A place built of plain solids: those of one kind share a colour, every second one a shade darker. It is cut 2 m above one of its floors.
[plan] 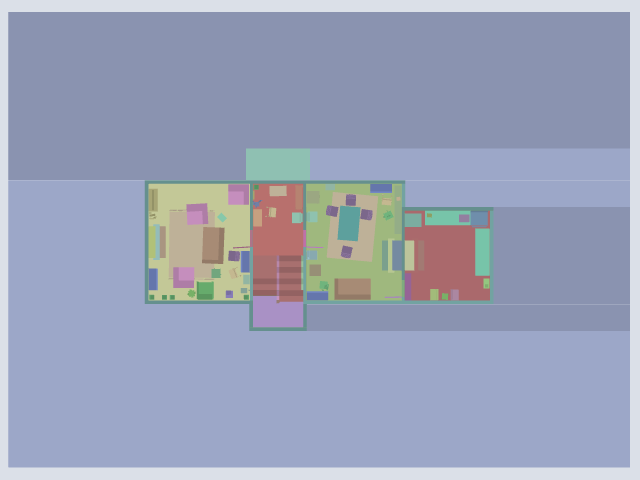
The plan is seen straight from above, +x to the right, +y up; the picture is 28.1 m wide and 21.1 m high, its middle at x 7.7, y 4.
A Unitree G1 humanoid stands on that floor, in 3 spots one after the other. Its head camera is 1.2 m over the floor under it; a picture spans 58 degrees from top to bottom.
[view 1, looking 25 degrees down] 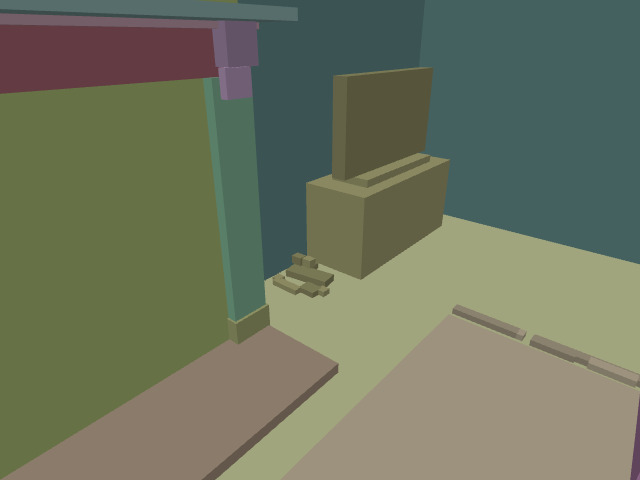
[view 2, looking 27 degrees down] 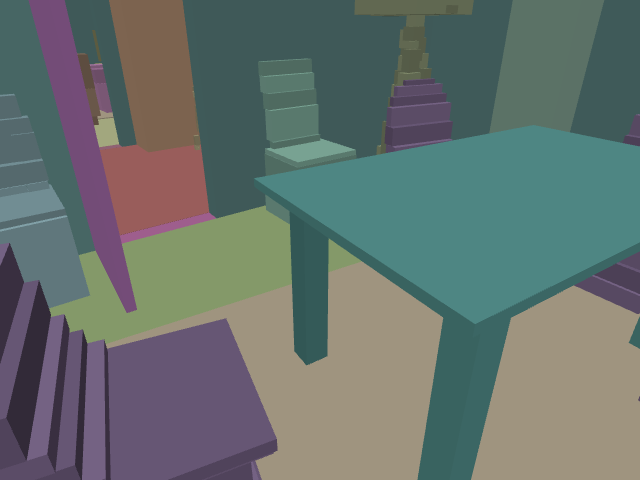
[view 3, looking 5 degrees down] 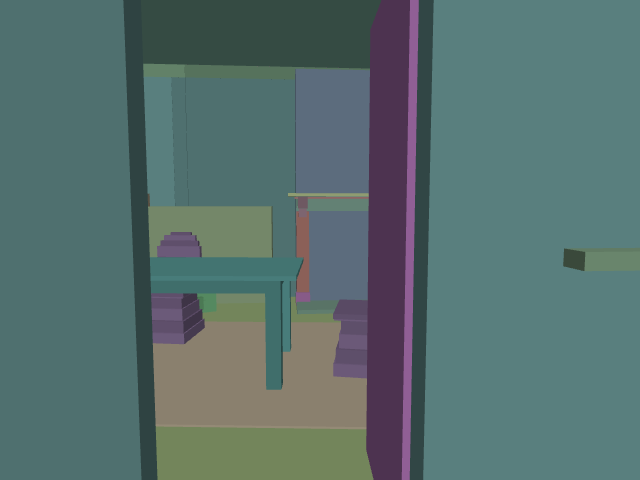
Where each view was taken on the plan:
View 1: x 1.73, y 3.52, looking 130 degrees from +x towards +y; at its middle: tv_board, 2.49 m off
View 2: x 9.68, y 3.38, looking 143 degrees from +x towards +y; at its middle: dining_table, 1.47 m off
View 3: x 5.86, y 4.05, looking -4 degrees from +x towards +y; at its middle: fixture_breast_dining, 5.05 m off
